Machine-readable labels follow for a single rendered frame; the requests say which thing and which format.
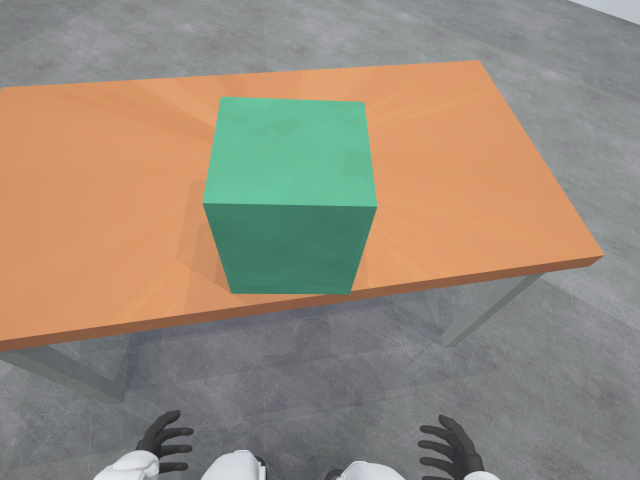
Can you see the carton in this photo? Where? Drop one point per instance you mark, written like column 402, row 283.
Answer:
column 290, row 195

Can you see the left robot thigh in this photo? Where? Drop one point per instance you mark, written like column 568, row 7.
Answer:
column 236, row 466

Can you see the right robot shin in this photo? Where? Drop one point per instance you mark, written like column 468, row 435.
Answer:
column 356, row 462

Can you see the robot left forearm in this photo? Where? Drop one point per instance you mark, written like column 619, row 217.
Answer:
column 136, row 465

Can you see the robot left hand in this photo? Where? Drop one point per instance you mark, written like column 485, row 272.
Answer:
column 155, row 436

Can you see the table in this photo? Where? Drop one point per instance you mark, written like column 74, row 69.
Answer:
column 103, row 230

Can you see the robot right hand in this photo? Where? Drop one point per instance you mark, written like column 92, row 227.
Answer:
column 462, row 451

